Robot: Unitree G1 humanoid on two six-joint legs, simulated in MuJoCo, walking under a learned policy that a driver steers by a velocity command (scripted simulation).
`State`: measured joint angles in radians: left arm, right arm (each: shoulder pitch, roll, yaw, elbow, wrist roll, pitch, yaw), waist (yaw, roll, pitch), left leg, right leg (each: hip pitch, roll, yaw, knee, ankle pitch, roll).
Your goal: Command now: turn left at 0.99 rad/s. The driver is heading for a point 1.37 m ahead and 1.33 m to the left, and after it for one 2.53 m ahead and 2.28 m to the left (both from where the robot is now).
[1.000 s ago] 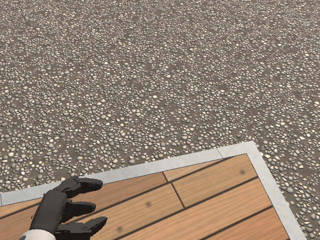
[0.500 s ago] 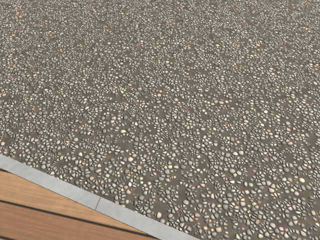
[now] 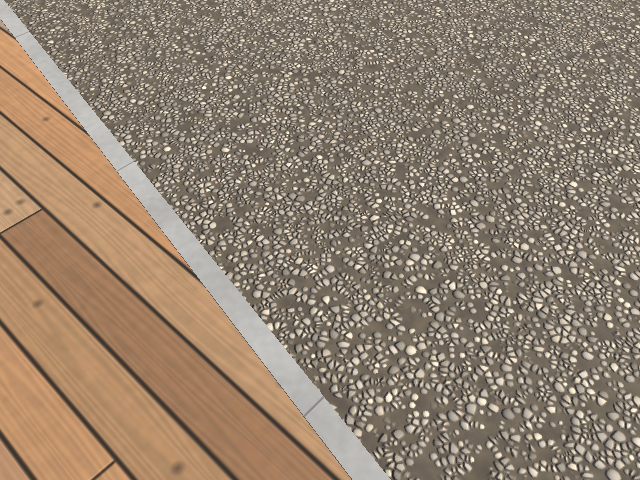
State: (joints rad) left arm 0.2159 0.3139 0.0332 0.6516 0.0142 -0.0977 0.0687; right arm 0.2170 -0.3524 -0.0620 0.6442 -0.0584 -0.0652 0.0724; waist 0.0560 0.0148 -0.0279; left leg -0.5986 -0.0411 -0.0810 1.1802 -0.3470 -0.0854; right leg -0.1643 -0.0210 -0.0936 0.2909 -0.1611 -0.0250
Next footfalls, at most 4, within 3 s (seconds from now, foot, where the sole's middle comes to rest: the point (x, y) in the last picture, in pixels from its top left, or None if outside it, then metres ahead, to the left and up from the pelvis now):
0.24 left None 0.03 0.14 -0.79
0.60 right None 0.11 -0.09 -0.79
1.08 left None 0.12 0.25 -0.79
1.52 right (104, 462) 0.54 0.53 -0.79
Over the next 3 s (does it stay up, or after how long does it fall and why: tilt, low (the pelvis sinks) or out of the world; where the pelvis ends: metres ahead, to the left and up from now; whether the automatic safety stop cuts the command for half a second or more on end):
stays up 1.11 1.39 -0.01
